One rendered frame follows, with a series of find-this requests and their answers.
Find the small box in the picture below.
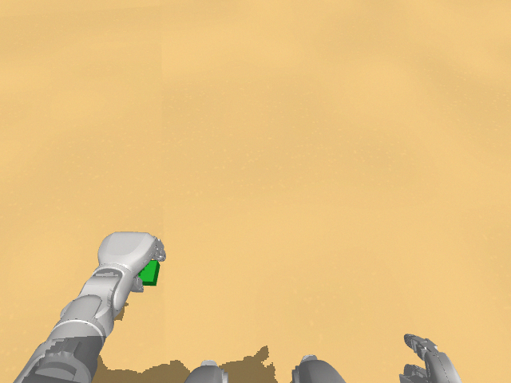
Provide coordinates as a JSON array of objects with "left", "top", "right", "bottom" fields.
[{"left": 138, "top": 260, "right": 160, "bottom": 286}]

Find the left robot arm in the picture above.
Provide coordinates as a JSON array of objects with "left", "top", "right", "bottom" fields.
[{"left": 13, "top": 263, "right": 134, "bottom": 383}]

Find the right robot hand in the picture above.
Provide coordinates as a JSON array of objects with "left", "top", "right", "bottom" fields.
[{"left": 399, "top": 334, "right": 462, "bottom": 383}]

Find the left robot hand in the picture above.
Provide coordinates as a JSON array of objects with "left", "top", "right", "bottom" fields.
[{"left": 97, "top": 232, "right": 166, "bottom": 292}]

